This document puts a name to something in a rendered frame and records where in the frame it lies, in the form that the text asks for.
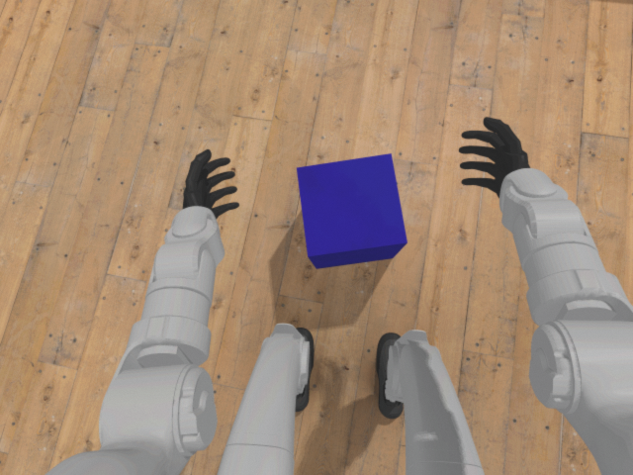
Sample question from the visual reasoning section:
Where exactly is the right robot forearm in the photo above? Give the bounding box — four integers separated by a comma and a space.
499, 168, 633, 326

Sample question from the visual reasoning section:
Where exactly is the right robot thigh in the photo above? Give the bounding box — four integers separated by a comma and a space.
389, 339, 485, 475

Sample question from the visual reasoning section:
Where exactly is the right robot upper arm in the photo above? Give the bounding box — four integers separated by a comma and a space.
529, 320, 633, 475

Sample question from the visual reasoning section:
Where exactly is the left robot forearm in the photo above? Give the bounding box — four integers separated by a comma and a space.
99, 206, 225, 445

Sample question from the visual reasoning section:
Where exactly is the left robot thigh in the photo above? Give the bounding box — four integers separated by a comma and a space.
217, 333, 310, 475

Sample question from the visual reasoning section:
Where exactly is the robot thigh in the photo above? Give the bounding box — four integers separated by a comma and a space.
217, 333, 310, 475
389, 339, 485, 475

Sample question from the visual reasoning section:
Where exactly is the left robot hand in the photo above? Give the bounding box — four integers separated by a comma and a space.
183, 149, 239, 219

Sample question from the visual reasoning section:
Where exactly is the left robot upper arm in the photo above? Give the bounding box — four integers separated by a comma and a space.
46, 363, 218, 475

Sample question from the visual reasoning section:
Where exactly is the carton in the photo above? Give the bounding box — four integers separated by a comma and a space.
297, 153, 407, 269

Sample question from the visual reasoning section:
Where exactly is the right robot hand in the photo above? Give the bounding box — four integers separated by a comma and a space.
459, 117, 530, 197

